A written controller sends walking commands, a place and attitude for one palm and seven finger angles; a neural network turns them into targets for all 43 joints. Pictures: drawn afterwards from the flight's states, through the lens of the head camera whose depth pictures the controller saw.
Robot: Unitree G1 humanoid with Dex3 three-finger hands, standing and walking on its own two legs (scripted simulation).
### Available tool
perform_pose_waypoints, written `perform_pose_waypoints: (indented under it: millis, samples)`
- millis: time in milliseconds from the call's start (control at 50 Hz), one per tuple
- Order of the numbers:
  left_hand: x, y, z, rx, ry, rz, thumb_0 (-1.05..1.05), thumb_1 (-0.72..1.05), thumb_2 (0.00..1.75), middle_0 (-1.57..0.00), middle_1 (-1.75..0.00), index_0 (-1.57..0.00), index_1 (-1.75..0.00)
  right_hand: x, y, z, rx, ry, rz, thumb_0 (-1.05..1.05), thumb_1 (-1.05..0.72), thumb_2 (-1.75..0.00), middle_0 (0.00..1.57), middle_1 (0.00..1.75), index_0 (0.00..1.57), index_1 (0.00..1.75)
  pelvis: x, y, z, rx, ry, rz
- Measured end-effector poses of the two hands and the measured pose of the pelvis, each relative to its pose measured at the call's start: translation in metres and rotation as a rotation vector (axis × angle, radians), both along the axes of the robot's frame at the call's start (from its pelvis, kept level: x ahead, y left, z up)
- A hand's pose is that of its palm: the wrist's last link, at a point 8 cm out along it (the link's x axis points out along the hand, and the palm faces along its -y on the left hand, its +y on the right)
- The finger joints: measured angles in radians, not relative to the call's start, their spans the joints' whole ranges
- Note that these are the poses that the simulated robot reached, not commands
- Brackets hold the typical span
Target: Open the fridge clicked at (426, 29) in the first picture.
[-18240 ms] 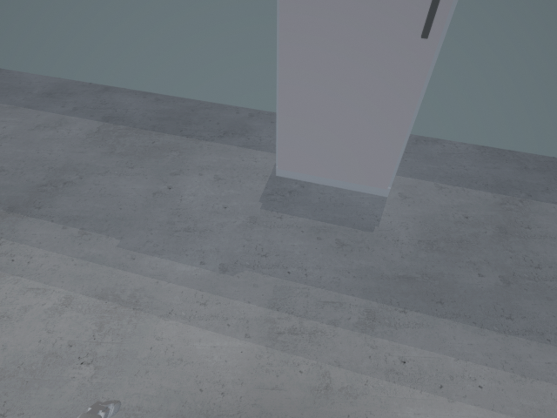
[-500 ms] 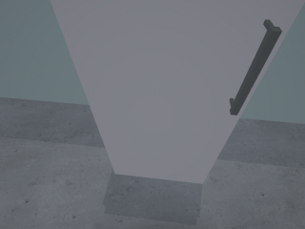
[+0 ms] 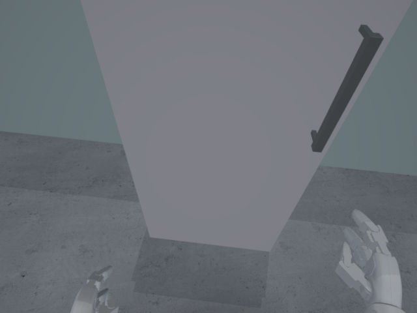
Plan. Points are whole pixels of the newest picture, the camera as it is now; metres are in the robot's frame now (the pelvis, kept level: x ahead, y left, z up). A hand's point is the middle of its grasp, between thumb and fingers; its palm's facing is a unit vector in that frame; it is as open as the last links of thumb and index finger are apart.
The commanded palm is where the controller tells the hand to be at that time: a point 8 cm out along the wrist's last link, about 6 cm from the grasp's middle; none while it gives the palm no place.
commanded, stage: raise the hand to about handle height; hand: right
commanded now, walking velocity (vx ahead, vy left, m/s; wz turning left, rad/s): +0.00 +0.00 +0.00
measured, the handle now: (337, 97) +0.50 -0.21 +0.19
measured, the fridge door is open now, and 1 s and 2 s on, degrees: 0 0 0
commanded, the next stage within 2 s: move the hooked fingers beside the handle in 1.88 s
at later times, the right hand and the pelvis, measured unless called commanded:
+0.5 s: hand (357, 269) +0.21 -0.22 +0.05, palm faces -0.06 +1.00 -0.07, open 10.4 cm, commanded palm +0.17 -0.29 +0.07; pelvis -0.03 +0.00 -0.02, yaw +0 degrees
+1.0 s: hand out of the picture +0.22 -0.28 +0.16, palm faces +0.09 +0.99 -0.08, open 13.3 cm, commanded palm +0.19 -0.32 +0.16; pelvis -0.02 -0.02 +0.00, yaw -1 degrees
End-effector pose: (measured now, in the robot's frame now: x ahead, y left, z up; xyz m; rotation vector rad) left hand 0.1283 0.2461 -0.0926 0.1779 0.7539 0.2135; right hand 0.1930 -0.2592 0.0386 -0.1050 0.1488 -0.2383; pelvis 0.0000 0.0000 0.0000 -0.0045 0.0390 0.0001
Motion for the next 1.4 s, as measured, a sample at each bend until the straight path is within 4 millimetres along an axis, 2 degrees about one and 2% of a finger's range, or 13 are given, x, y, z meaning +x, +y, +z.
perform_pose_waypoints:
  millis: [40, 80, 160, 200, 280, 380, 460, 520, 680, 860, 1040, 1200, 1400]
  samples:
    - [0.008, 0.0, 0.0, -0.009, -0.057, -0.012, 0.01, 0.9, 0.89, -0.21, -0.3, -0.2, -0.3, 0.005, 0.001, 0.006, -0.003, -0.126, 0.081, 0.01, -0.78, -0.84, 0.2, 0.38, 0.2, 0.38, -0.008, 0.004, -0.01, 0.0, 0.041, 0.012]
    - [0.014, 0.002, 0.0, -0.009, -0.101, -0.031, 0.01, 0.9, 0.89, -0.21, -0.3, -0.2, -0.3, 0.0, 0.002, -0.003, 0.006, -0.173, 0.167, 0.0, -0.74, -0.83, 0.21, 0.4, 0.21, 0.4, -0.016, 0.009, -0.021, 0.001, 0.07, 0.017]
    - [0.023, 0.009, 0.003, 0.028, -0.155, -0.063, 0.01, 0.9, 0.89, -0.21, -0.3, -0.2, -0.3, -0.037, -0.005, -0.039, 0.087, -0.053, 0.221, 0.0, -0.66, -0.79, 0.21, 0.46, 0.22, 0.46, -0.025, 0.012, -0.034, 0.012, 0.082, 0.011]
    - [0.025, 0.012, 0.006, 0.058, -0.169, -0.075, 0.01, 0.9, 0.89, -0.21, -0.3, -0.2, -0.3, -0.058, -0.013, -0.047, 0.112, -0.009, 0.177, 0.01, -0.61, -0.77, 0.22, 0.49, 0.22, 0.49, -0.026, 0.012, -0.037, 0.02, 0.08, 0.006]
    - [0.027, 0.01, 0.008, 0.105, -0.181, -0.109, 0.01, 0.9, 0.89, -0.21, -0.3, -0.2, -0.3, -0.076, -0.027, -0.027, 0.066, -0.104, 0.068, 0.01, -0.51, -0.73, 0.23, 0.55, 0.23, 0.55, -0.028, 0.01, -0.038, 0.043, 0.056, -0.016]
    - [0.022, -0.004, 0.005, 0.105, -0.177, -0.136, 0.01, 0.9, 0.89, -0.2, -0.3, -0.2, -0.3, -0.047, -0.023, 0.011, 0.012, -0.277, 0.154, 0.01, -0.4, -0.68, 0.23, 0.62, 0.23, 0.62, -0.033, 0.006, -0.037, 0.061, 0.034, -0.032]
    - [0.01, -0.016, 0.006, 0.064, -0.171, -0.102, 0.01, 0.9, 0.89, -0.21, -0.3, -0.2, -0.3, -0.011, -0.017, 0.018, 0.027, -0.184, 0.295, 0.01, -0.3, -0.64, 0.24, 0.68, 0.24, 0.68, -0.033, 0.001, -0.03, 0.058, 0.029, -0.016]
    - [0.002, -0.022, 0.01, 0.032, -0.168, -0.06, 0.01, 0.9, 0.89, -0.21, -0.3, -0.21, -0.3, 0.003, -0.024, 0.022, 0.055, -0.095, 0.292, 0.01, -0.23, -0.61, 0.24, 0.72, 0.25, 0.73, -0.029, -0.003, -0.022, 0.05, 0.026, 0.004]
    - [-0.004, -0.03, 0.016, 0.022, -0.137, -0.079, 0.01, 0.9, 0.89, -0.21, -0.3, -0.2, -0.3, -0.009, -0.057, 0.064, 0.019, -0.212, 0.129, 0.0, -0.05, -0.53, 0.26, 0.84, 0.26, 0.85, -0.017, -0.015, -0.012, 0.046, 0.014, 0.01]
    - [0.019, -0.038, 0.031, 0.058, -0.183, -0.124, 0.01, 0.9, 0.89, -0.21, -0.3, -0.2, -0.3, -0.002, -0.06, 0.072, 0.031, -0.159, 0.2, 0.0, 0.16, -0.44, 0.27, 0.98, 0.27, 0.98, -0.023, -0.022, -0.005, 0.049, -0.028, -0.011]
    - [0.036, -0.054, 0.055, 0.021, -0.283, -0.169, 0.01, 0.9, 0.89, -0.21, -0.3, -0.2, -0.3, 0.003, -0.079, 0.132, -0.004, -0.296, 0.161, -0.01, 0.37, -0.35, 0.29, 1.11, 0.29, 1.11, -0.026, -0.019, 0.005, 0.046, -0.079, -0.015]
    - [0.034, -0.057, 0.053, -0.001, -0.261, -0.196, 0.01, 0.9, 0.89, -0.21, -0.3, -0.2, -0.3, 0.004, -0.08, 0.136, 0.005, -0.176, 0.152, -0.01, 0.47, -0.31, 0.29, 1.18, 0.29, 1.18, -0.033, -0.013, 0.009, 0.042, -0.102, -0.028]
    - [0.029, -0.046, 0.049, -0.012, -0.234, -0.195, 0.01, 0.9, 0.89, -0.21, -0.3, -0.2, -0.3, 0.007, -0.091, 0.191, -0.039, -0.295, 0.131, -0.01, 0.5, -0.3, 0.3, 1.2, 0.3, 1.2, -0.032, -0.003, 0.012, 0.041, -0.125, -0.035]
